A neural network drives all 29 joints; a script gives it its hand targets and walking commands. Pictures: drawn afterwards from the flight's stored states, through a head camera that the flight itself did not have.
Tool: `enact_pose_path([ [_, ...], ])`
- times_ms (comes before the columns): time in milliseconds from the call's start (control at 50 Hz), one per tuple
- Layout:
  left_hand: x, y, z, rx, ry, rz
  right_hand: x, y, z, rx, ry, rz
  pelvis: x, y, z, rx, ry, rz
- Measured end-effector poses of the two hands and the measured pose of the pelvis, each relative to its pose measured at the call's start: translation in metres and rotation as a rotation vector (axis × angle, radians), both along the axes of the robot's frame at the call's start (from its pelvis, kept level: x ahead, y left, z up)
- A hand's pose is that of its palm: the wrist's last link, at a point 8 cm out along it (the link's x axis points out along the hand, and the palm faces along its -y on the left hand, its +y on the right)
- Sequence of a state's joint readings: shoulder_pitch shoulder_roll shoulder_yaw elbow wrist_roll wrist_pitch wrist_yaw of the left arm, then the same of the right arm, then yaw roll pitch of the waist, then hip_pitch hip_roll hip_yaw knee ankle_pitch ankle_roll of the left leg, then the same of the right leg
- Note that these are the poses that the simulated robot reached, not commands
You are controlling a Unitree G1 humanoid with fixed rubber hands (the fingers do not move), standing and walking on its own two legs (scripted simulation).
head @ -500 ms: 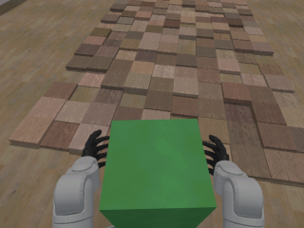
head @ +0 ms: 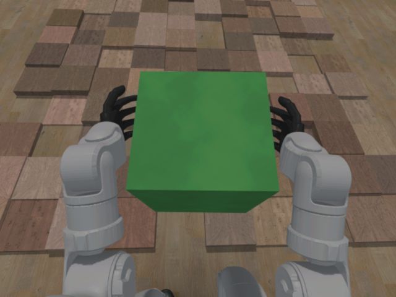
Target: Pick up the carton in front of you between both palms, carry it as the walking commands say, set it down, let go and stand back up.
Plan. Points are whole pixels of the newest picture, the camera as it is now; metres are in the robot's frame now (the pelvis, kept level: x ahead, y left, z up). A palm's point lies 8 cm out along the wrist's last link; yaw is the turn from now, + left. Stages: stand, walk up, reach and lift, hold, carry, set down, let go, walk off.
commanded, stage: carry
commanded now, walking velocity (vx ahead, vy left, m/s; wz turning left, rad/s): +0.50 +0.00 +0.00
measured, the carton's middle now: (201, 153) +0.36 -0.02 +0.04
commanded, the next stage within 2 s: none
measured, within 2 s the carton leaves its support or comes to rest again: neither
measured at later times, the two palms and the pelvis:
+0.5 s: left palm (104, 13) +0.71 +0.20 +0.13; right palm (224, 6) +0.75 -0.10 +0.13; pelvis +0.36 +0.00 +0.00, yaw +2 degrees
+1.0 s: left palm out of the picture +1.03 +0.25 +0.18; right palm out of the picture +1.10 -0.04 +0.18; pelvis +0.71 +0.02 +0.04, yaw +3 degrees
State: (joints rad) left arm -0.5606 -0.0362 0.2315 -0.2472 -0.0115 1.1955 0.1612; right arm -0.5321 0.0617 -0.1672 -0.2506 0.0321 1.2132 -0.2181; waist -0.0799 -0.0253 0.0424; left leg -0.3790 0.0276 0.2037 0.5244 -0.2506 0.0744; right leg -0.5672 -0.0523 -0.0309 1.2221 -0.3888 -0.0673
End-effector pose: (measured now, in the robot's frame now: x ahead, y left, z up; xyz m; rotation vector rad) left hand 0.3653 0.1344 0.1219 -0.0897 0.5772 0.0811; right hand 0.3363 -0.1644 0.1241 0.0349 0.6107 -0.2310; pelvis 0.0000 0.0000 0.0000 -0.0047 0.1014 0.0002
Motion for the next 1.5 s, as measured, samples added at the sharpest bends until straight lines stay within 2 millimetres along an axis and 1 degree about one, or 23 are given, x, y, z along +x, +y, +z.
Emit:
enact_pose_path([
  [80,0.069,-0.001,0.025,-0.015,-0.066,0.027,0.076,-0.002,0.026,0.029,-0.071,-0.001,0.054,-0.001,0.005,-0.005,0.007,0.005],
  [140,0.121,-0.001,0.039,0.007,-0.094,0.043,0.134,-0.003,0.038,0.043,-0.1,0.016,0.102,-0.006,0.002,-0.003,0.011,0.011],
  [180,0.155,-0.002,0.041,0.035,-0.077,0.052,0.173,-0.004,0.036,0.057,-0.085,0.029,0.137,-0.01,0.0,-0.027,0.019,0.017],
  [240,0.2,0.0,0.034,0.068,-0.004,0.082,0.227,-0.001,0.022,0.082,-0.013,0.058,0.184,-0.016,0.002,-0.059,0.038,0.018],
  [320,0.239,0.019,0.017,0.012,0.039,0.176,0.291,0.019,0.007,0.113,0.025,0.112,0.229,-0.023,0.008,-0.013,0.059,0.007],
  [420,0.28,0.055,-0.002,-0.021,0.056,0.289,0.36,0.057,-0.008,0.176,0.034,0.146,0.294,-0.02,0.018,0.001,0.057,0.013],
  [480,0.324,0.065,0.0,-0.028,-0.02,0.267,0.399,0.067,-0.001,0.179,-0.049,0.13,0.341,-0.008,0.008,-0.03,0.001,0.023],
  [520,0.364,0.061,0.009,-0.038,-0.097,0.208,0.421,0.063,0.009,0.14,-0.131,0.102,0.371,0.0,-0.002,-0.019,-0.018,0.054],
  [560,0.4,0.054,0.018,-0.046,-0.126,0.151,0.441,0.054,0.019,0.075,-0.163,0.08,0.396,0.005,-0.003,-0.008,-0.018,0.078],
  [680,0.491,0.035,0.027,-0.029,-0.015,0.052,0.505,0.035,0.031,0.012,-0.046,0.011,0.486,0.021,0.013,-0.033,-0.014,0.033],
  [740,0.536,0.029,0.028,-0.031,0.011,0.035,0.546,0.03,0.035,0.015,-0.02,-0.012,0.529,0.024,0.015,-0.05,-0.012,0.043],
  [800,0.579,0.032,0.031,-0.026,-0.002,0.056,0.595,0.031,0.037,0.039,-0.035,-0.003,0.574,0.022,0.012,-0.05,-0.033,0.049],
  [860,0.609,0.051,0.035,0.011,0.006,0.138,0.651,0.051,0.036,0.069,-0.027,0.072,0.617,0.02,0.015,-0.071,-0.059,0.069],
  [920,0.629,0.083,0.038,0.028,0.041,0.227,0.701,0.085,0.04,0.083,0.009,0.162,0.655,0.019,0.026,-0.059,-0.053,0.051],
  [980,0.654,0.111,0.051,0.019,0.035,0.293,0.745,0.116,0.052,0.094,0.003,0.217,0.694,0.022,0.038,-0.036,-0.042,0.045],
  [1040,0.695,0.13,0.069,0.013,0.001,0.315,0.789,0.136,0.068,0.103,-0.034,0.233,0.734,0.031,0.045,-0.021,-0.028,0.061],
  [1120,0.767,0.146,0.084,0.019,-0.024,0.273,0.848,0.149,0.079,0.08,-0.063,0.211,0.795,0.054,0.042,-0.01,-0.022,0.065],
  [1180,0.827,0.146,0.081,0.002,-0.011,0.187,0.885,0.147,0.077,0.041,-0.051,0.159,0.839,0.074,0.037,0.023,-0.046,0.076],
  [1240,0.874,0.136,0.066,-0.002,0.066,0.103,0.909,0.137,0.067,0.013,0.025,0.09,0.871,0.092,0.044,0.004,-0.043,0.053],
  [1280,0.899,0.127,0.061,-0.014,0.095,0.062,0.92,0.128,0.063,0.027,0.054,0.035,0.891,0.103,0.051,-0.019,-0.039,0.041],
  [1340,0.937,0.118,0.063,-0.053,0.076,0.031,0.944,0.118,0.07,0.045,0.032,-0.037,0.922,0.115,0.059,-0.034,-0.023,0.025],
  [1420,0.985,0.115,0.063,-0.041,0.051,0.016,0.988,0.117,0.076,0.052,0.005,-0.075,0.97,0.125,0.064,-0.052,0.001,0.022],
  [1500,1.027,0.122,0.049,-0.008,0.089,0.026,1.037,0.123,0.063,0.051,0.045,-0.059,1.025,0.128,0.063,-0.054,0.005,0.022],
])
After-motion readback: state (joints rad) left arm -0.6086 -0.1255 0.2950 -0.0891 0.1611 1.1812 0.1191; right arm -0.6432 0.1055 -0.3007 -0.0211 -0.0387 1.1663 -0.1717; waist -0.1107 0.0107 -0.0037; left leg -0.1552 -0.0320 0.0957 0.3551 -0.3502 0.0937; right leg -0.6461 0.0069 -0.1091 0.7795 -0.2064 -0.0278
